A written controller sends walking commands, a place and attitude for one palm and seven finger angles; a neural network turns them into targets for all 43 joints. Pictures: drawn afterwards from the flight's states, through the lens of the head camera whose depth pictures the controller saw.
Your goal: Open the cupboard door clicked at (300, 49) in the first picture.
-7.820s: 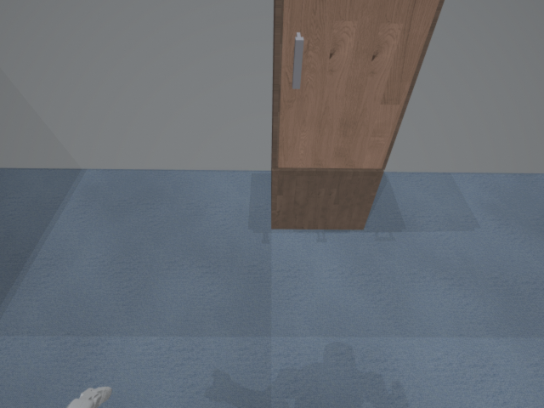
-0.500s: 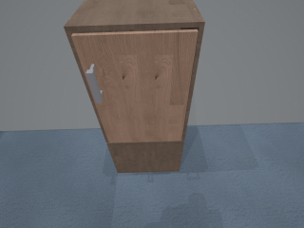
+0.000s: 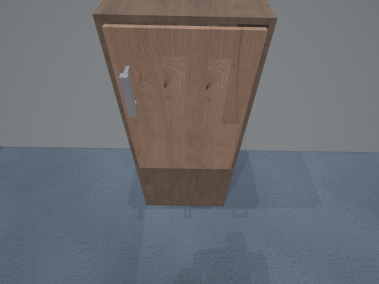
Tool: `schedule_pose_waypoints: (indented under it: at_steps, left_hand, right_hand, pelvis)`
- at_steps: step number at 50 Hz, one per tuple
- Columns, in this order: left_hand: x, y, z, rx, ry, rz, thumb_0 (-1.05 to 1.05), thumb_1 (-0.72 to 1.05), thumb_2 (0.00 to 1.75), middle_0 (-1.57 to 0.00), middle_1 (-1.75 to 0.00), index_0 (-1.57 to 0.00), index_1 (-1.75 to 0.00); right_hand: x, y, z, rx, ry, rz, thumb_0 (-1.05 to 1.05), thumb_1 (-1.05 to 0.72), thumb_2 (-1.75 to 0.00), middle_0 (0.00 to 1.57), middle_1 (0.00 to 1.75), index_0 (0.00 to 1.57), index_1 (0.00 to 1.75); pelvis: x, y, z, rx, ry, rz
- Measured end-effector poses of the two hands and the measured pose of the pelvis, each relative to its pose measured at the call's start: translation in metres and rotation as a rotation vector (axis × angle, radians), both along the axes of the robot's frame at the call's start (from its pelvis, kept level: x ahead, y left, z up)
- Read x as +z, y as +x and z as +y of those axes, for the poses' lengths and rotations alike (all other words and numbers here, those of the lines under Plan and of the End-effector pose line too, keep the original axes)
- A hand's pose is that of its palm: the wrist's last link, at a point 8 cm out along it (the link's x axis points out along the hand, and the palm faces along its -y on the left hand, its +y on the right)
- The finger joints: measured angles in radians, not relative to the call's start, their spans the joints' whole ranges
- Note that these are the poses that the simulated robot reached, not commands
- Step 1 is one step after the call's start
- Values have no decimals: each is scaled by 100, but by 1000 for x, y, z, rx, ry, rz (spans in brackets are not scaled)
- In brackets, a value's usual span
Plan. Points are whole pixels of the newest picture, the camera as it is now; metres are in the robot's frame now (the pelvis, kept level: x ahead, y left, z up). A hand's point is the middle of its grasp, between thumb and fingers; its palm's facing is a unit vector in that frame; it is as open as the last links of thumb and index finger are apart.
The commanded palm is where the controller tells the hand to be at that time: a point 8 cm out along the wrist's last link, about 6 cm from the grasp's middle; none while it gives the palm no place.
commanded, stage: look again from close up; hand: left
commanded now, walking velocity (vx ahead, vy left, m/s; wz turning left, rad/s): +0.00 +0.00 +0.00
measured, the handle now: (130, 92) +0.59 +0.21 +0.07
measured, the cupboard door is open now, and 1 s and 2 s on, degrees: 0 0 0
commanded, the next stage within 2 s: shuffle to correct the standing spot in 0.32 s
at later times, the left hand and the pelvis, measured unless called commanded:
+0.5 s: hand out of the picture +0.00 +0.21 -0.17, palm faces -0.01 -0.98 -0.20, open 7.4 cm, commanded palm none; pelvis +0.00 +0.03 +0.01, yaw -1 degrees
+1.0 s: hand out of the picture +0.02 +0.15 -0.19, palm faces +0.03 -0.99 -0.15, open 7.4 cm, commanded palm none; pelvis +0.07 +0.00 -0.01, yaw -2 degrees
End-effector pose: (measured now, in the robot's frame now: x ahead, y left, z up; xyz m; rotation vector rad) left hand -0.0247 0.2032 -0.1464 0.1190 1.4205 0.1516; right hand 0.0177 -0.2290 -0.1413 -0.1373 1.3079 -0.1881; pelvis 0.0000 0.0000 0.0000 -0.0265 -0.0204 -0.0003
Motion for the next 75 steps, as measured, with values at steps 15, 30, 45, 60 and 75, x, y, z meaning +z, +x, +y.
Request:
schedule_pose_waypoints:
  at_steps: [15,30,45,60,75]
  left_hand:
    - [7,26,56,-44,44,-55,0,91,90,-19,-30,-20,-30]
    - [1,25,40,-58,9,23,0,91,90,-19,-30,-20,-30]
    - [-3,30,-7,23,-20,88,0,91,90,-20,-30,-20,-30]
    - [12,131,16,-19,80,-133,0,91,90,-19,-30,-20,-30]
    - [17,143,-1,-82,80,-266,1,90,90,-20,-30,-20,-30]
  right_hand:
    - [8,-11,30,28,1,14,1,-94,-90,20,30,20,30]
    - [3,-16,30,0,24,82,0,-91,-90,20,30,20,30]
    - [0,68,-7,44,-13,61,1,-92,-90,20,30,20,30]
    - [3,133,-4,86,26,-120,0,-91,-90,20,30,20,30]
    - [-1,77,-30,21,30,-129,0,-91,-90,20,30,20,30]
  pelvis:
    - [5,-4,28,-18,27,18]
    - [3,13,20,-28,45,33]
    - [-3,63,-6,-14,29,42]
    - [0,60,-14,-12,36,28]
    - [-5,52,-29,-9,29,-25]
